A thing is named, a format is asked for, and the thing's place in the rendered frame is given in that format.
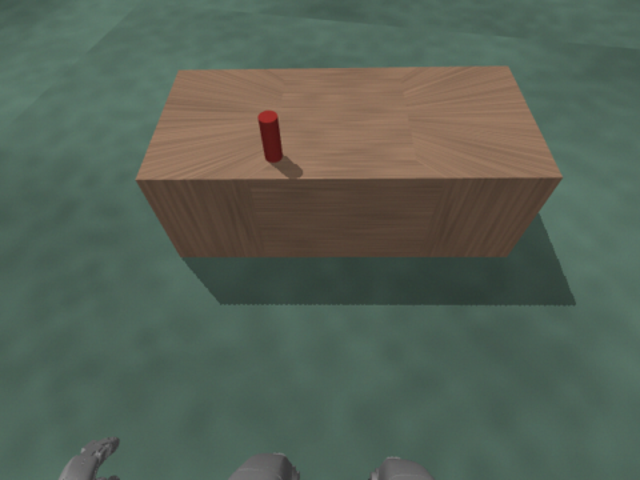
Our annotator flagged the can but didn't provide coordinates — can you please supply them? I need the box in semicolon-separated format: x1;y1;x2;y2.
258;110;283;163

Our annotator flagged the left robot hand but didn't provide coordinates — can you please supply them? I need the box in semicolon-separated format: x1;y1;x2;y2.
58;437;120;480

